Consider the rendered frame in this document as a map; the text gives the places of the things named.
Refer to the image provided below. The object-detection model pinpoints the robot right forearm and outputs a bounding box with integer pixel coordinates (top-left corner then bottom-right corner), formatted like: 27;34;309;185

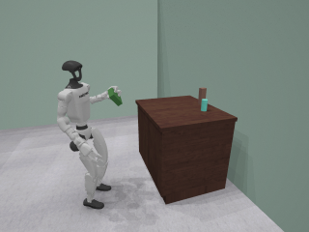
57;118;85;148

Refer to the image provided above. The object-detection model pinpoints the left robot hand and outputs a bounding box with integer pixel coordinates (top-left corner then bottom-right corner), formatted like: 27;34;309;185
106;86;122;100

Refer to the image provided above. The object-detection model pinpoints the right robot hand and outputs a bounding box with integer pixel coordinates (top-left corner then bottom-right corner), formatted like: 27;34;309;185
79;143;102;163

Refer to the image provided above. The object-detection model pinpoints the robot left upper arm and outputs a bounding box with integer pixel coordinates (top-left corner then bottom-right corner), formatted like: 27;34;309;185
81;82;91;92

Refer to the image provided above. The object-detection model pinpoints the robot left forearm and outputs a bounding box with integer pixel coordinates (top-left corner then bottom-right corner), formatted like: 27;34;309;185
90;91;108;104

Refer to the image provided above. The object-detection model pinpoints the table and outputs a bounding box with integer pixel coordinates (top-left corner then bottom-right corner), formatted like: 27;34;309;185
135;95;238;205

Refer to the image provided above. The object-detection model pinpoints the left robot shin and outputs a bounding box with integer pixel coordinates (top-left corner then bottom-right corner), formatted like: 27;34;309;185
97;163;108;186

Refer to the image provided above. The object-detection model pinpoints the left robot foot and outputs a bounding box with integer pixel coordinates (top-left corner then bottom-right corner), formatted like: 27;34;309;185
96;183;111;191

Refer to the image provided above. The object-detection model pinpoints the robot right upper arm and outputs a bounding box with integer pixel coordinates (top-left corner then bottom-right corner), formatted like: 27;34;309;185
57;89;72;125

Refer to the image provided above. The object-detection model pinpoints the sponge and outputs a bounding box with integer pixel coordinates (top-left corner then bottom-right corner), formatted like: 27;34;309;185
107;87;123;106

